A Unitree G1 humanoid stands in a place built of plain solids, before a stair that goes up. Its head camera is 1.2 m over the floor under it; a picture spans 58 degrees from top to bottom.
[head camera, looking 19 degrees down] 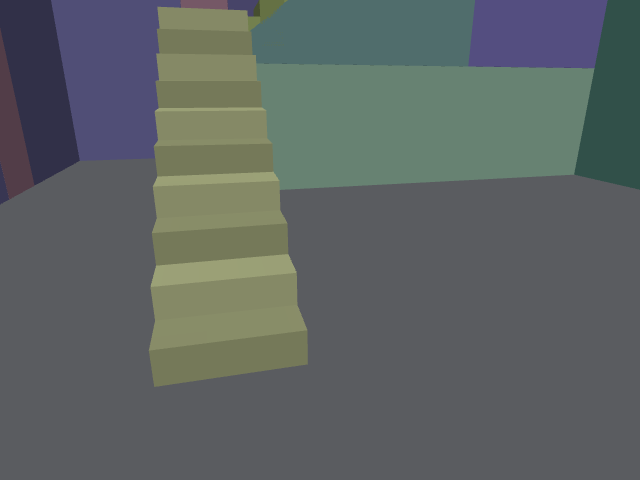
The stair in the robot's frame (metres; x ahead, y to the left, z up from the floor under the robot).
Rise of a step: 0.18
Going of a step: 0.24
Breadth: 0.67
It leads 14 degrees to the left of straight ahead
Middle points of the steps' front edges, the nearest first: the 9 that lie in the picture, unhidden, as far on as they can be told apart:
1.63 0.38 0.18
1.86 0.44 0.36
2.10 0.50 0.54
2.33 0.56 0.72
2.57 0.61 0.90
2.80 0.67 1.08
3.04 0.73 1.26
3.27 0.78 1.44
3.51 0.84 1.62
